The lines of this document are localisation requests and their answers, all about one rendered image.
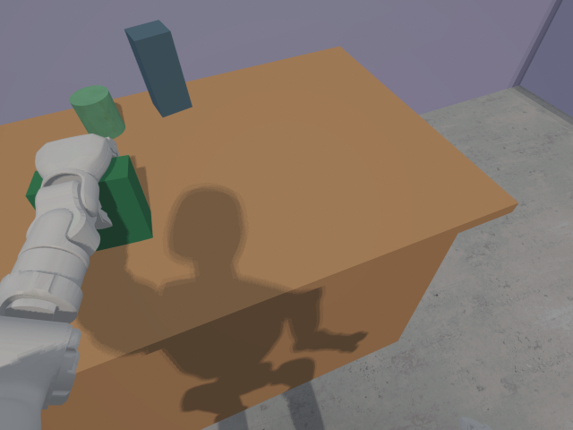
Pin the left robot forearm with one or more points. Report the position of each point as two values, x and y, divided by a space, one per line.
45 282

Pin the table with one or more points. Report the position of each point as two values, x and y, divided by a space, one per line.
299 210

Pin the robot left hand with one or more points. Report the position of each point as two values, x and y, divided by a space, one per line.
90 153

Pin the sponge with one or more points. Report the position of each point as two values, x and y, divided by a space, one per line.
122 198

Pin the left robot upper arm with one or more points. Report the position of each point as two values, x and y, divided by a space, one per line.
38 362

